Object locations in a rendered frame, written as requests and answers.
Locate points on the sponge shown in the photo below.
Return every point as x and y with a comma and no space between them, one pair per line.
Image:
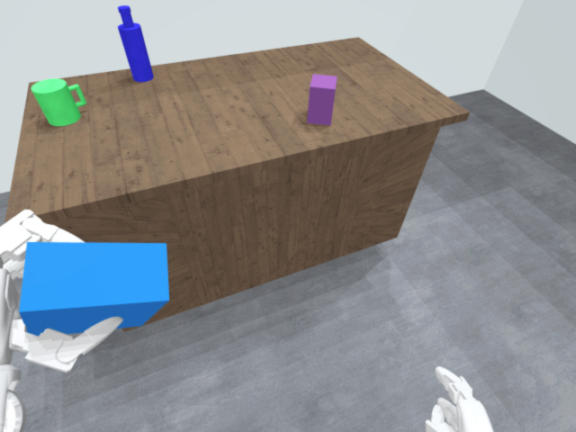
71,286

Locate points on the table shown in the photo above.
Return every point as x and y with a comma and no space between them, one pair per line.
215,158

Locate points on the robot right hand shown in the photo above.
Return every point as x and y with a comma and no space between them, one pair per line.
468,415

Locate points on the robot left forearm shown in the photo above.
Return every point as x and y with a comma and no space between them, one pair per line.
12,407

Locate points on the robot left hand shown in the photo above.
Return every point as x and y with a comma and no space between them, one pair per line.
51,348

